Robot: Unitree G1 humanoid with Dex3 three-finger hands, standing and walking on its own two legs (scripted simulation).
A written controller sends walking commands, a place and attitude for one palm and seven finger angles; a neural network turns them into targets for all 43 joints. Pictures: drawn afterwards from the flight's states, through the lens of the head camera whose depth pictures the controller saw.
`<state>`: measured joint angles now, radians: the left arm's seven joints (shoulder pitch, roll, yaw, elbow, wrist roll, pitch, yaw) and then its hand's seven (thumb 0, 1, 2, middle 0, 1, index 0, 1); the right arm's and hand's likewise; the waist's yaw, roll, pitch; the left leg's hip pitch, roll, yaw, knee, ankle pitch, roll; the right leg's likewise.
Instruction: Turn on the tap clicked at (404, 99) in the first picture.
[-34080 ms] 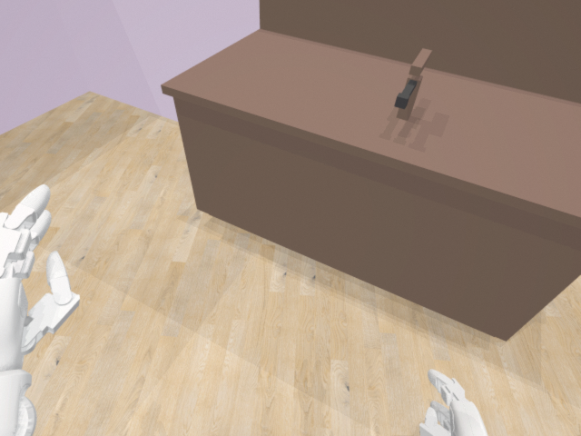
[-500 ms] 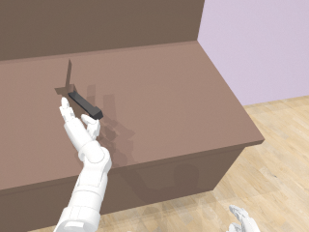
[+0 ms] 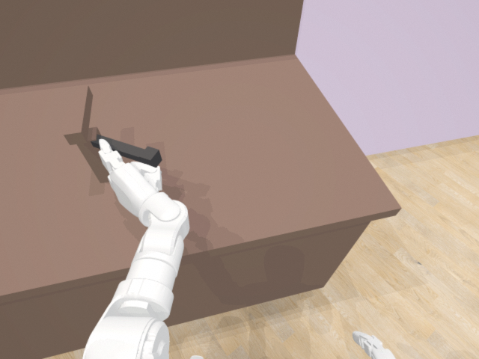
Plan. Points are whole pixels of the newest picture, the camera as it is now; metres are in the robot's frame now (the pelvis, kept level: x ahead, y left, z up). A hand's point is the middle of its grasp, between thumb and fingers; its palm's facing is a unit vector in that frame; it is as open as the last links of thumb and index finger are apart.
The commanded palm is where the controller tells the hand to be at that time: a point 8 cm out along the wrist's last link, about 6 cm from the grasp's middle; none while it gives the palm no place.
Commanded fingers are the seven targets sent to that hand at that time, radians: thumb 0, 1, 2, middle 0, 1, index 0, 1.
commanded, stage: push the lever round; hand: left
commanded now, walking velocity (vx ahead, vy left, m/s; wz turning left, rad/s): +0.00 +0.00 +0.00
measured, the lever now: (150, 158) +0.44 +0.18 +0.08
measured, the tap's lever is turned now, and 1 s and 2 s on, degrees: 55 76 76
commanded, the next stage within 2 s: lift the hand up off the lever in 0.66 s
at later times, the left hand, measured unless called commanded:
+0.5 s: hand (166, 161) +0.44 +0.15 +0.07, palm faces +0.77 -0.62 -0.16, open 7.7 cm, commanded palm +0.39 +0.15 +0.07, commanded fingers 0.00 0.90 0.90 -0.15 -0.15 -0.15 -0.15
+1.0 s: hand (168, 152) +0.46 +0.15 +0.07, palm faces +0.76 -0.63 -0.16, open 7.8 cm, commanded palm +0.40 +0.15 +0.08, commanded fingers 0.00 0.90 0.90 -0.15 -0.15 -0.15 -0.15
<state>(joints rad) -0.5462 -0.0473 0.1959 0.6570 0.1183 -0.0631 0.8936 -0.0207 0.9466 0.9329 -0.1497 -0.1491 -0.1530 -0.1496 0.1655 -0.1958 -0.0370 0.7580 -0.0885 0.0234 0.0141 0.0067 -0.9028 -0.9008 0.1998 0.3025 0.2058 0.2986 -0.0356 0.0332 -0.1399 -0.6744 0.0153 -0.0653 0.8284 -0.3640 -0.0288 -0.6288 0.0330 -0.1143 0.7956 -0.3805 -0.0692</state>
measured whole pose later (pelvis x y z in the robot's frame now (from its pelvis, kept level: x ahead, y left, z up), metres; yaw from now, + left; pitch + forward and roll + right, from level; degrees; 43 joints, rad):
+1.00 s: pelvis +0.01 +0.00 +0.00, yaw -1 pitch +15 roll -1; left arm -0.72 -0.03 0.31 0.82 0.16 -0.05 0.96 0.02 0.92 0.92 -0.15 -0.15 -0.14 -0.14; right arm 0.23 -0.19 -0.06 0.78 -0.12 0.01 0.06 0.01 -0.90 -0.90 0.20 0.30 0.20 0.30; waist -0.08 0.03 -0.17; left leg -0.71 0.02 -0.06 0.82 -0.37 -0.03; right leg -0.67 0.04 -0.11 0.78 -0.38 -0.07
